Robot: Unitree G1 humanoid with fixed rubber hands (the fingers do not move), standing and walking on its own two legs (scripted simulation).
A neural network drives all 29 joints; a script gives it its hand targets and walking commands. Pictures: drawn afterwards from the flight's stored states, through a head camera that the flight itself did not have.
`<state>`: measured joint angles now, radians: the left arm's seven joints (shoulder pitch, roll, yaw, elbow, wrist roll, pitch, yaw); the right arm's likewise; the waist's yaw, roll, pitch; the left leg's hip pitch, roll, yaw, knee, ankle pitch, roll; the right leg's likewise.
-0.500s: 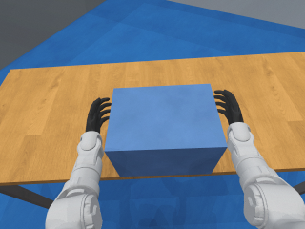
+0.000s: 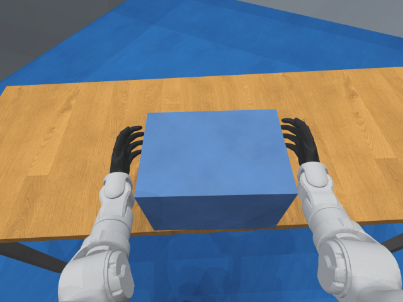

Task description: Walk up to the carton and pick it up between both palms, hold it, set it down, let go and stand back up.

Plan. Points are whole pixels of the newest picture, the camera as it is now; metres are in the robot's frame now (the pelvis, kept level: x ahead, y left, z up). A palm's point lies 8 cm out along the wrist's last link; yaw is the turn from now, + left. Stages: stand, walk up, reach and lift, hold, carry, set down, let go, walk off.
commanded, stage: set down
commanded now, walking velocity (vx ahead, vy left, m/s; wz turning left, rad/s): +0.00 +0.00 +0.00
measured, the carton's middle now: (212, 172) +0.39 +0.05 -0.04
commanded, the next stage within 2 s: none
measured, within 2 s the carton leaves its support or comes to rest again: neither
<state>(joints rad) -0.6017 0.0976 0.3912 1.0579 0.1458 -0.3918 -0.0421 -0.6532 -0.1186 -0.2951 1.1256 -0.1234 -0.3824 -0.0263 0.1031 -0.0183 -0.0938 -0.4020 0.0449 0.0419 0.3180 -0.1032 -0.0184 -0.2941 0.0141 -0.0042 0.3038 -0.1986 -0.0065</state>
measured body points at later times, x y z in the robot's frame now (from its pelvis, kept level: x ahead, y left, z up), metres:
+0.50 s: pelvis +0.00 +0.00 -0.01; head +0.06 +0.01 +0.44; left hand +0.37 +0.24 +0.01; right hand +0.42 -0.15 +0.02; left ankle +0.02 +0.13 -0.75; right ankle -0.04 -0.11 -0.75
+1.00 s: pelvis -0.03 +0.00 -0.03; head +0.05 +0.01 +0.41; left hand +0.36 +0.30 +0.02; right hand +0.43 -0.20 +0.02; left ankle +0.02 +0.13 -0.75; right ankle -0.04 -0.11 -0.75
